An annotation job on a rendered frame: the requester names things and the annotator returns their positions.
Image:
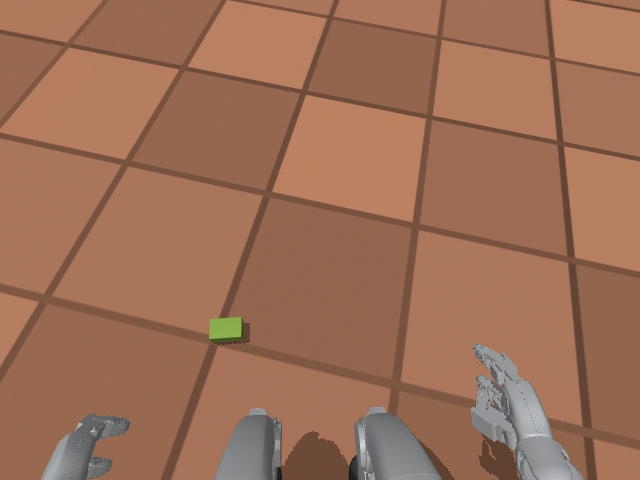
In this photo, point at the small box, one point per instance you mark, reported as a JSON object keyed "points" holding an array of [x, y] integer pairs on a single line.
{"points": [[226, 329]]}

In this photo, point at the right robot arm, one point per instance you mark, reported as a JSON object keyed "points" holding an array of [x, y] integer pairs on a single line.
{"points": [[542, 458]]}

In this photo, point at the right robot hand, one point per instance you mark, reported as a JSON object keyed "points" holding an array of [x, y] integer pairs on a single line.
{"points": [[517, 412]]}

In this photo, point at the left robot hand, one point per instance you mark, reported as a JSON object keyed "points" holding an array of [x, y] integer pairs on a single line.
{"points": [[72, 458]]}

